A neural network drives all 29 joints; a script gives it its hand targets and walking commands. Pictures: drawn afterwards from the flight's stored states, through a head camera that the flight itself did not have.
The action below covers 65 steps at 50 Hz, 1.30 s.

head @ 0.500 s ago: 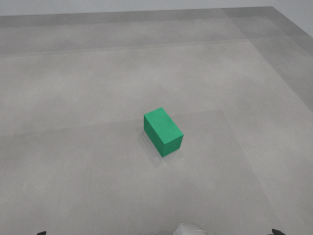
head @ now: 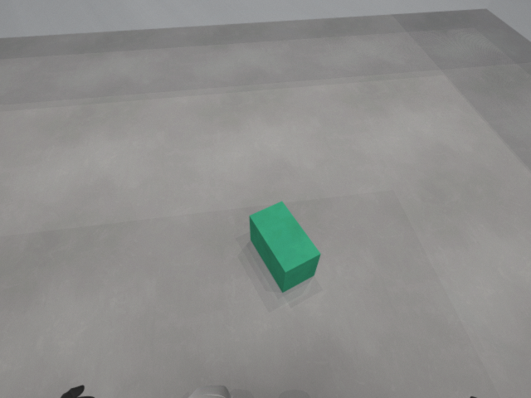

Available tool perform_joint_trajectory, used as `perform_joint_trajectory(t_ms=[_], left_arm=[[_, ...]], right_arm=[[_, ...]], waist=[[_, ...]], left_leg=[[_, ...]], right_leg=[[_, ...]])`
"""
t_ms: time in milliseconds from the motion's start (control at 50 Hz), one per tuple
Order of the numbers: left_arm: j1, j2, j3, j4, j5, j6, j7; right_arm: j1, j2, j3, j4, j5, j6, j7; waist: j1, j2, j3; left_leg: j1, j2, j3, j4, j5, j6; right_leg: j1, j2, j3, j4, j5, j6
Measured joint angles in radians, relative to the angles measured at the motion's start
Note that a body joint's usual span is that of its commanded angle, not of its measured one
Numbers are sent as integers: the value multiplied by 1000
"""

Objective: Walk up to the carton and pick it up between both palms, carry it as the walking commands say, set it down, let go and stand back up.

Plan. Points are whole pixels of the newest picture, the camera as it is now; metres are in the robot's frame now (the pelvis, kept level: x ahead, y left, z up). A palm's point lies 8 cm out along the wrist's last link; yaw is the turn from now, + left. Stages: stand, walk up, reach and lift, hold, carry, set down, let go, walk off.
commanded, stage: walk up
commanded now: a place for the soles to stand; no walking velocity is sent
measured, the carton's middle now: (282, 246) +0.71 -0.03 -0.67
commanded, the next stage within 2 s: none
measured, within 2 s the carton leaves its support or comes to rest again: neither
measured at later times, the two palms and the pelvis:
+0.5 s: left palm (109, 375) +0.15 +0.27 -0.10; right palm out of the picture +0.12 -0.38 -0.10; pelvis +0.08 -0.05 +0.00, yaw -1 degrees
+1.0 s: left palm (120, 359) +0.17 +0.26 -0.11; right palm (515, 394) +0.15 -0.36 -0.10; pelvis +0.09 -0.05 +0.00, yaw +0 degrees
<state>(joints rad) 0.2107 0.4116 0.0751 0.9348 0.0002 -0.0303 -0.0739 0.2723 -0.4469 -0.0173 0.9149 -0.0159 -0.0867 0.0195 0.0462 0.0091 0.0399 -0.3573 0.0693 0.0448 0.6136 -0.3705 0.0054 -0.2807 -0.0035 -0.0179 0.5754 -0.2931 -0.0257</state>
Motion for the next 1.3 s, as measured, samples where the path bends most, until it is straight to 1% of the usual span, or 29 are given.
perform_joint_trajectory(t_ms=[20,40,80,120,200,240,280,300,320,340,380,420,460,500,540,560,580,600,640,660,700,720,880,1220,1240,1260,1280,1300], left_arm=[[0,5,0,1,0,5,0],[-1,9,1,2,0,16,0],[-1,16,0,1,0,34,0],[0,22,0,0,0,35,0],[0,27,2,-1,0,34,0],[0,27,3,-1,0,32,0],[1,27,5,-2,0,24,0],[1,28,7,-2,0,17,0],[1,30,11,-1,0,8,1],[0,26,12,-1,0,4,3],[0,6,8,-1,0,4,7],[0,-12,-1,-1,0,4,12],[0,-21,-9,-1,0,4,16],[0,-23,-15,-1,0,4,17],[0,-23,-18,-1,0,7,18],[0,-22,-20,-1,0,10,18],[0,-21,-23,0,0,14,20],[0,-21,-24,0,0,23,22],[0,-18,-25,-1,0,35,25],[0,-17,-25,-1,0,34,25],[0,-19,-27,-1,0,23,26],[0,-22,-29,-1,0,18,26],[0,-34,-49,-1,0,8,28],[0,-32,-50,-2,0,7,33],[0,-27,-40,-5,0,14,32],[-1,-18,-28,-10,0,26,28],[-3,-8,-16,-16,0,39,24],[-7,5,-5,-22,0,50,20]], right_arm=[[0,2,0,-6,-6,-11,-3],[0,7,0,-10,-11,-20,-6],[0,20,0,-10,-2,-24,-9],[0,21,0,-11,3,-24,-11],[0,-1,0,-11,1,-24,-12],[0,-14,0,-11,0,-23,-12],[0,-24,0,-10,-1,-15,-12],[0,-27,0,-10,1,-7,-12],[0,-29,0,-9,4,0,-12],[0,-27,0,-8,6,10,-14],[0,-24,0,4,12,30,-19],[0,-18,0,8,16,34,-19],[0,-10,0,7,14,34,-19],[1,0,0,7,13,34,-19],[1,10,0,8,12,32,-19],[1,14,0,9,8,28,-19],[1,19,1,10,1,22,-19],[1,28,1,15,-4,19,-20],[0,46,0,23,-6,19,-20],[-1,51,0,23,-6,19,-20],[-7,54,0,25,-1,20,-20],[-10,53,0,26,2,22,-20],[-23,45,0,45,3,23,-20],[-23,49,0,105,0,23,-20],[-22,50,0,104,1,22,-21],[-20,50,0,102,0,20,-24],[-15,47,-1,99,-4,17,-30],[-8,42,-1,97,-5,13,-38]], waist=[[-5,-6,10],[-13,-13,19],[-32,-32,21],[-47,-44,23],[-78,-54,29],[-91,-53,26],[-96,-51,23],[-95,-53,25],[-90,-56,29],[-84,-55,37],[-70,-42,34],[-55,-28,29],[-41,-17,26],[-36,-9,22],[-37,-1,19],[-40,5,20],[-38,4,24],[-36,-2,24],[-33,-16,12],[-32,-21,8],[-29,-27,1],[-28,-26,-4],[-41,-17,-61],[-47,-19,-101],[-50,-25,-97],[-56,-34,-93],[-62,-42,-87],[-67,-49,-79]], left_leg=[[12,-6,1,-22,89,0],[16,-10,1,-5,124,-2],[33,-15,0,3,113,-2],[54,-9,1,-8,92,-2],[78,6,2,-13,71,-3],[79,17,3,-13,62,-8],[78,29,6,-9,52,-17],[77,32,7,7,42,-21],[69,34,7,51,22,-20],[56,32,2,120,-12,-17],[20,13,-11,247,-69,-10],[2,-2,-13,289,-76,-10],[-2,-8,-13,278,-76,-10],[-1,-11,-14,235,-77,-10],[13,-18,-15,121,-71,-9],[31,-20,-16,40,-41,-6],[41,-22,-18,9,50,-6],[42,-23,-17,13,89,-8],[43,-25,-17,16,81,-8],[43,-25,-17,16,72,-10],[43,-23,-17,16,62,-19],[43,-22,-18,16,62,-20],[43,-22,-18,-3,65,-22],[44,-23,-18,-28,72,-24],[47,-24,-18,-28,71,-24],[49,-27,-21,-28,70,-23],[49,-28,-25,-28,68,-20],[49,-28,-30,-28,67,-17]], right_leg=[[-11,-4,3,58,-30,0],[-32,-2,15,149,-62,0],[-91,2,46,321,-89,0],[-130,-5,61,385,-91,0],[-152,-33,54,342,-92,0],[-152,-37,41,273,-93,0],[-138,-36,18,157,-86,0],[-116,-34,9,83,-68,0],[-104,-32,10,49,18,1],[-102,-29,11,63,71,6],[-92,-26,9,77,56,10],[-76,-24,10,56,38,10],[-70,-21,10,43,37,10],[-70,-21,1,39,36,10],[-70,-21,-15,40,31,10],[-70,-20,-24,47,26,10],[-70,-22,-27,62,17,10],[-69,-23,-23,76,0,10],[-69,-23,-13,93,-57,10],[-65,-23,-8,81,-57,10],[-58,-22,-8,53,17,10],[-58,-22,-9,52,24,12],[-58,-22,-10,38,7,15],[-56,-22,-12,11,14,15],[-60,-23,-11,28,-7,15],[-73,-22,-6,76,-61,15],[-99,-21,6,156,-97,15],[-128,-21,22,242,-106,15]])
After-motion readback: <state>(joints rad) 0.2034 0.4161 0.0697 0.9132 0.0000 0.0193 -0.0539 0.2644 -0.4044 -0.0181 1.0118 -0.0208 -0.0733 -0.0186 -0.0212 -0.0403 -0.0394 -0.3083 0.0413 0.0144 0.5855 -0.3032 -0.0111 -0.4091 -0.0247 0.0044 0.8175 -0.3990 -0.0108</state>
